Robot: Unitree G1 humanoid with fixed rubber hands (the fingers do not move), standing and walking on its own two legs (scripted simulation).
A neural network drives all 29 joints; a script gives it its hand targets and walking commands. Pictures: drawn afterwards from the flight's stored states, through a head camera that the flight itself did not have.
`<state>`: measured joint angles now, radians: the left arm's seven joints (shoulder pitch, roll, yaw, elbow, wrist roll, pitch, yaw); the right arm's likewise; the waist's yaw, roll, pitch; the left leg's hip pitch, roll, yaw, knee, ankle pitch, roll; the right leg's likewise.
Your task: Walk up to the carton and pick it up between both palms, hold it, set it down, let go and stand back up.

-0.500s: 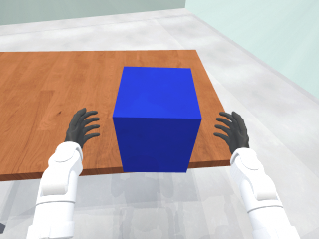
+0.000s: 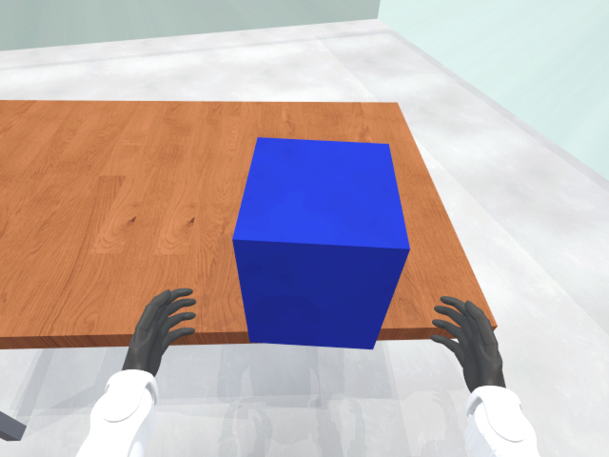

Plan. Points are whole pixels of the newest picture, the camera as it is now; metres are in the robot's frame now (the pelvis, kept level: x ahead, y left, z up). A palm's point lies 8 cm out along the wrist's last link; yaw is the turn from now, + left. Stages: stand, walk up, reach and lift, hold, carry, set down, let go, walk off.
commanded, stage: set down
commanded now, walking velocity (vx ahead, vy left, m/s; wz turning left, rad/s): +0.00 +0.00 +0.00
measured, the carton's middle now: (316, 246) +0.42 +0.00 +0.04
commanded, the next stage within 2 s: let go in 1.24 s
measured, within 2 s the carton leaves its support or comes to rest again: neither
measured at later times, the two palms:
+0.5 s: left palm (140, 407) +0.19 +0.23 -0.02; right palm (473, 411) +0.20 -0.20 -0.02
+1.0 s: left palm (145, 441) +0.17 +0.22 -0.06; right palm (485, 443) +0.17 -0.22 -0.06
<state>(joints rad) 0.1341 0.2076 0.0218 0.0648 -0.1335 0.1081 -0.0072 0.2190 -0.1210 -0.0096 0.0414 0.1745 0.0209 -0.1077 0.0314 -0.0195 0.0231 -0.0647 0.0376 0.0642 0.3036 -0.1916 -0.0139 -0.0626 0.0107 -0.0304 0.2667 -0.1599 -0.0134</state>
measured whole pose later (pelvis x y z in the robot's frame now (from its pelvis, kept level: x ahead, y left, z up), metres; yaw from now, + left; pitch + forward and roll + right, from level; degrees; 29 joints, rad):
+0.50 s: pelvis +0.01 +0.00 +0.00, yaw +1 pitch -3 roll -1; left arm 0.24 0.23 -0.03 0.26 -0.12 -0.03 0.01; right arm 0.29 -0.14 -0.01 0.29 0.11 -0.13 -0.04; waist 0.03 -0.01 0.04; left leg -0.07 0.03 0.05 0.34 -0.22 -0.01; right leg -0.06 0.01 -0.04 0.29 -0.19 -0.01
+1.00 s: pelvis +0.01 -0.01 +0.00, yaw +1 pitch -3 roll +0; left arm 0.23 0.22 -0.01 0.43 -0.02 0.07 -0.01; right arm 0.23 -0.17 -0.02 0.57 0.02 -0.17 -0.01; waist 0.02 0.00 0.06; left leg -0.06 0.04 0.05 0.34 -0.22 -0.02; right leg -0.06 0.01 -0.04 0.32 -0.20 -0.02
